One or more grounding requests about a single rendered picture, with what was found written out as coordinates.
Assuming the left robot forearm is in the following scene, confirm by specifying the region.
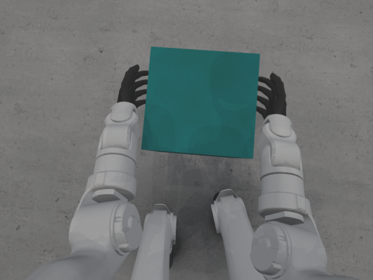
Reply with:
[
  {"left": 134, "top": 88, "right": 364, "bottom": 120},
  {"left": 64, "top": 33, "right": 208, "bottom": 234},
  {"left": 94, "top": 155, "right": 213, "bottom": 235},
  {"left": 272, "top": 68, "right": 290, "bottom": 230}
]
[{"left": 69, "top": 101, "right": 140, "bottom": 245}]

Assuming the right robot hand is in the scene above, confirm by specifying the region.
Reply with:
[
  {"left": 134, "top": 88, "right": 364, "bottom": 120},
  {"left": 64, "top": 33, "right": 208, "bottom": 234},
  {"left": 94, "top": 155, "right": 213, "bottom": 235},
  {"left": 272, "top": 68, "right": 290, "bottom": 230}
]
[{"left": 256, "top": 73, "right": 287, "bottom": 119}]

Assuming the robot left upper arm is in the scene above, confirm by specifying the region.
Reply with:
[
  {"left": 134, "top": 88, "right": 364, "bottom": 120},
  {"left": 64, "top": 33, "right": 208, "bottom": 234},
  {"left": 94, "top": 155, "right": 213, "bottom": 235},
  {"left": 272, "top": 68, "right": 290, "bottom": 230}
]
[{"left": 26, "top": 199, "right": 143, "bottom": 280}]

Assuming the robot left foot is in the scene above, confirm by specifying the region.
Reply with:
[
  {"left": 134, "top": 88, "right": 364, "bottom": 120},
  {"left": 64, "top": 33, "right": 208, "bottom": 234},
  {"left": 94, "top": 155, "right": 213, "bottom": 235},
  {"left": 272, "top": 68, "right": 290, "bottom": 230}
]
[{"left": 169, "top": 245, "right": 174, "bottom": 269}]

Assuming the right robot forearm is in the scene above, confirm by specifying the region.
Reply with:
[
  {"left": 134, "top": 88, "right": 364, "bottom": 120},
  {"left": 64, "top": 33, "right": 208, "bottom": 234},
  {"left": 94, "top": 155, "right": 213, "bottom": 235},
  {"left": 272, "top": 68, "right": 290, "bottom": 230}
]
[{"left": 256, "top": 114, "right": 322, "bottom": 241}]

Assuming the left robot hand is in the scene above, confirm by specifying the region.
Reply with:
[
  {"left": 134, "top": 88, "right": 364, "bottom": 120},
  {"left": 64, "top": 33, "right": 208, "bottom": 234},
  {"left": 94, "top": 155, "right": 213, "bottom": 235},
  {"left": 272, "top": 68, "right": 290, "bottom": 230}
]
[{"left": 117, "top": 65, "right": 149, "bottom": 108}]

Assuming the right robot thigh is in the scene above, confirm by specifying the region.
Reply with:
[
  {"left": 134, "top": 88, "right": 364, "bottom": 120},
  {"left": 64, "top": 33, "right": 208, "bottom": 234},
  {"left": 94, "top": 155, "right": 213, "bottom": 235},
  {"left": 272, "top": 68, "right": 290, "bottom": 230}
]
[{"left": 211, "top": 195, "right": 266, "bottom": 280}]

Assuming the carton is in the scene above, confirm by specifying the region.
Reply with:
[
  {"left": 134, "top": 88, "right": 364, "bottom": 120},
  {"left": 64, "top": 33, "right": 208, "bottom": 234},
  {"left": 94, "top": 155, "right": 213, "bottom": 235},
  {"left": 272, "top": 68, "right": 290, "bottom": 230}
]
[{"left": 141, "top": 47, "right": 260, "bottom": 159}]

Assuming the robot right upper arm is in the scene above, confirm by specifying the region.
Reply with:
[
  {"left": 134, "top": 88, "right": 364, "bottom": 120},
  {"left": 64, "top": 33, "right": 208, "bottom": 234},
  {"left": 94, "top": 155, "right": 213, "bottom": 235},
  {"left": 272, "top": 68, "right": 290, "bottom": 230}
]
[{"left": 250, "top": 221, "right": 360, "bottom": 280}]

